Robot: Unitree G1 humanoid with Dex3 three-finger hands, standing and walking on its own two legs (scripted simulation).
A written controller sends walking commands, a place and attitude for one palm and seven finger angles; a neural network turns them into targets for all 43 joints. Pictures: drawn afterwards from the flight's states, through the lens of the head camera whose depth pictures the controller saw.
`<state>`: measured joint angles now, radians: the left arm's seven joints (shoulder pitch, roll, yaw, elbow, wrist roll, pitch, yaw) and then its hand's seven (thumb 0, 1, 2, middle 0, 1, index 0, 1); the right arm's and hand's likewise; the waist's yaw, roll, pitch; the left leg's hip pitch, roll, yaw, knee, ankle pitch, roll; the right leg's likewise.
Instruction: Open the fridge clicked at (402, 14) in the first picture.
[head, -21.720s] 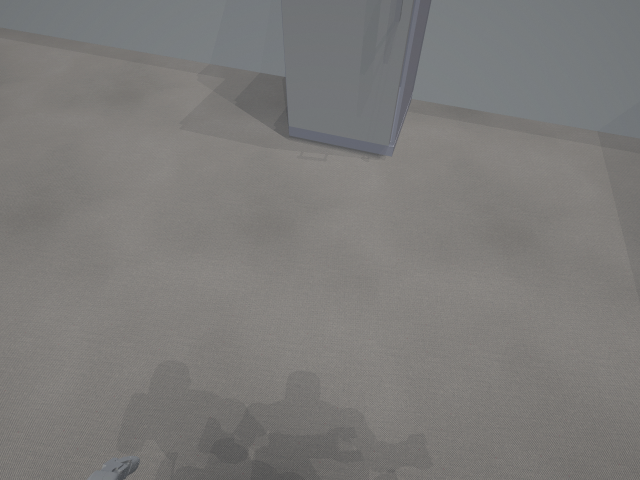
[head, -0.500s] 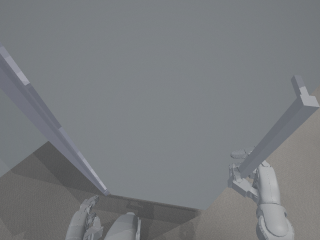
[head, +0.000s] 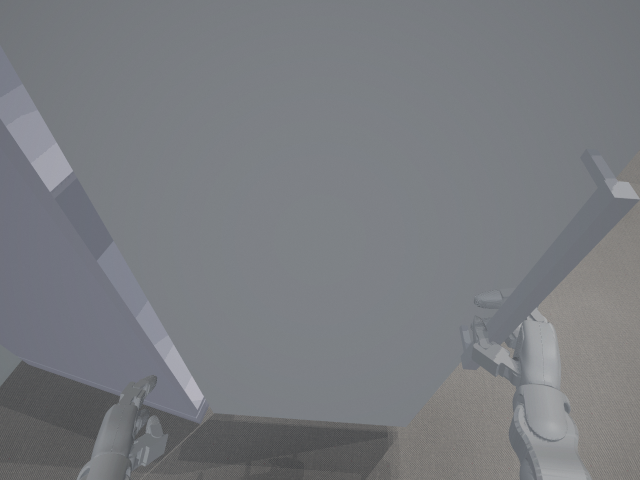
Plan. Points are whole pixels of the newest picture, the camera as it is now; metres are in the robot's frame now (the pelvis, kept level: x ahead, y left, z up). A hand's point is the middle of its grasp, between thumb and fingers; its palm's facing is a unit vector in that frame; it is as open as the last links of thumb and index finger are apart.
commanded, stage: stop walking and hold the door back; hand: right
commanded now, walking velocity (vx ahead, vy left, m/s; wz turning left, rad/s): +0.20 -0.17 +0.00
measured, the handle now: (516, 286) +0.32 -0.22 +0.09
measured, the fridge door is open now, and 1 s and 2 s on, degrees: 77 69 68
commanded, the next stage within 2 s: loosen the grip on the handle in 0.62 s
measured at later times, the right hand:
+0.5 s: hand (483, 315) +0.32 -0.21 +0.03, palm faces +0.28 +0.91 -0.32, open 6.0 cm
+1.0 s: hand (482, 299) +0.35 -0.22 +0.01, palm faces +0.28 +0.93 -0.24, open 9.4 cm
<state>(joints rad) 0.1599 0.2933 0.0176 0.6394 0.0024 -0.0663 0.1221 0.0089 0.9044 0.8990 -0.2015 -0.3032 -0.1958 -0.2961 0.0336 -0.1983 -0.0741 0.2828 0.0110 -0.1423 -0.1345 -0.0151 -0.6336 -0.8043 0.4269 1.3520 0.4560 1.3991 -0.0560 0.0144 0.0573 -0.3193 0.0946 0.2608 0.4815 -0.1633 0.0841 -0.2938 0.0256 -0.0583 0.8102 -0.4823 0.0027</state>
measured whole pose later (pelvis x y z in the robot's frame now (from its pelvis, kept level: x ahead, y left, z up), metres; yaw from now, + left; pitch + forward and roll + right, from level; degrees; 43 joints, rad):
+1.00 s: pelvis -0.05 -0.01 -0.02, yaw +1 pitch +5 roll +0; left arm 0.24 0.22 -0.01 0.62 -0.04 -0.13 0.04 0.01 0.90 0.90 -0.20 -0.30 -0.20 -0.30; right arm -0.52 -0.30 -0.25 0.83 -0.06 0.03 -0.14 0.00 -0.07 -0.51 0.42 1.35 0.46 1.41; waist 0.04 0.03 -0.06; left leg -0.46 0.06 0.00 0.69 -0.32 -0.04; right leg -0.50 -0.02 -0.01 0.69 -0.28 0.01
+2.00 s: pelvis -0.03 +0.00 -0.04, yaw +1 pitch +12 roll +2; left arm 0.32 0.26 -0.01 0.64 -0.03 -0.03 0.07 0.00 0.90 0.90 -0.21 -0.30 -0.20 -0.30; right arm -0.45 -0.54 -0.47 0.93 0.00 -0.12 0.11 -0.02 0.55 -0.20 0.25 1.15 0.26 1.15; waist 0.04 0.00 -0.08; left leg -0.62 0.03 0.03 0.81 -0.39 -0.03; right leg -0.69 -0.06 0.03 0.85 -0.37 0.03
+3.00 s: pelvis -0.04 +0.01 -0.05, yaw +0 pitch +8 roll +2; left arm 0.26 0.25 -0.04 0.63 -0.03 -0.21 0.12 0.01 0.90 0.90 -0.21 -0.30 -0.20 -0.30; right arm 0.03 -0.43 -0.49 0.36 0.36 -0.30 0.48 -0.02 0.55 -0.20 0.25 1.15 0.25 1.15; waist -0.01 0.00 -0.09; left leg -0.59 0.02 0.04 0.89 -0.44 -0.02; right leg -0.66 -0.06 0.05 0.93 -0.42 0.04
